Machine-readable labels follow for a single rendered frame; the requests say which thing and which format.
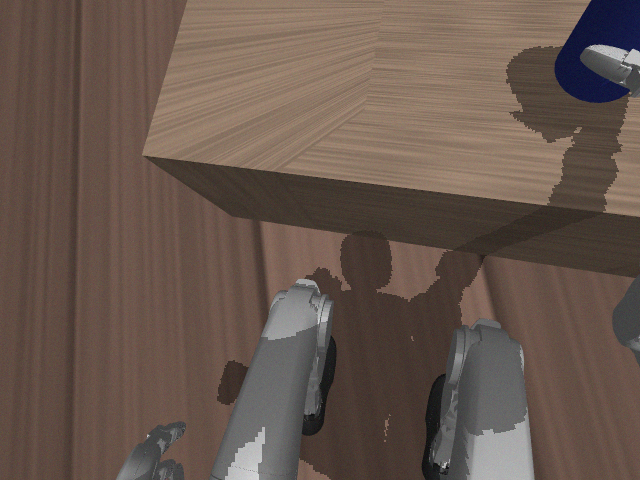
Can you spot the right robot foot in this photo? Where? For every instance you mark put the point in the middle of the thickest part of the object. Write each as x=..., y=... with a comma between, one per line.
x=431, y=470

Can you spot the right robot arm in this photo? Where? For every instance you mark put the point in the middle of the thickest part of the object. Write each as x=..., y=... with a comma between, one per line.
x=626, y=319

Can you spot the left robot hand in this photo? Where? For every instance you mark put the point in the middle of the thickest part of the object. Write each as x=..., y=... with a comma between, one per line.
x=143, y=462

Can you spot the right robot hand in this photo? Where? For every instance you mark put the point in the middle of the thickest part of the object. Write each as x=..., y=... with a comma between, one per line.
x=614, y=64

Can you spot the left robot foot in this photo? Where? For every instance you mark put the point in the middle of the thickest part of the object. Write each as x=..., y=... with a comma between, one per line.
x=314, y=422

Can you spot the bottle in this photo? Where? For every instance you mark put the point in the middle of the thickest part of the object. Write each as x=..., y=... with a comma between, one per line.
x=604, y=22

